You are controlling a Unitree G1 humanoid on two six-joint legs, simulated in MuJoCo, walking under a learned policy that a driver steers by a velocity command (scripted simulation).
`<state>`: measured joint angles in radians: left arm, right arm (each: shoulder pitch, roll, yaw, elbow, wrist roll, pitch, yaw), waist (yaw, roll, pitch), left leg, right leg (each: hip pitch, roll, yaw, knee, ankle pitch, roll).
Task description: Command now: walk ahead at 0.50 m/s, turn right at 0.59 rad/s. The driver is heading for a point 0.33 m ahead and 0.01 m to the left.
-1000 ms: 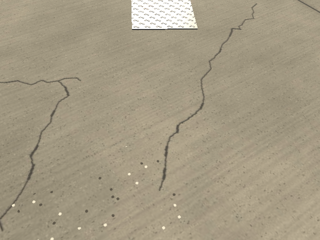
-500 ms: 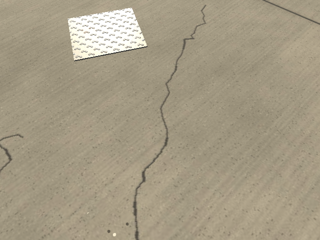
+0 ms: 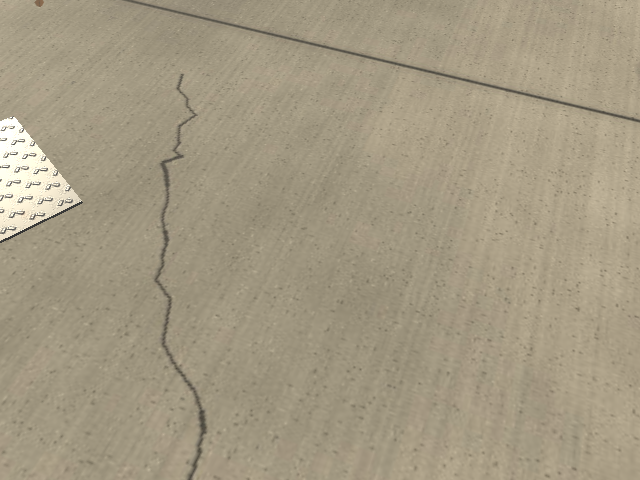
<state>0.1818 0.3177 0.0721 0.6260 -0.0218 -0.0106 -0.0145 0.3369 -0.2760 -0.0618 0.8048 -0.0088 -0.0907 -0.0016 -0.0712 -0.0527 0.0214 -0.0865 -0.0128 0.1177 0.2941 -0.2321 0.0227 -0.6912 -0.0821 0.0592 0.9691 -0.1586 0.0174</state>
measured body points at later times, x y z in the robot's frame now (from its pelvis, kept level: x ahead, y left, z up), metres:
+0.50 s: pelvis +0.23 -0.06 +0.00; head +0.27 -0.09 +0.45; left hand +0.41 +0.18 -0.10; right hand +0.33 -0.36 -0.12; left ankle +0.35 +0.09 -0.69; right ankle +0.24 -0.14 -0.74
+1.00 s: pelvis +0.32 -0.04 -0.01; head +0.33 -0.04 +0.44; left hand +0.46 +0.20 -0.14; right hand +0.41 -0.32 -0.13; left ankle +0.38 +0.07 -0.74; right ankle +0.24 -0.14 -0.74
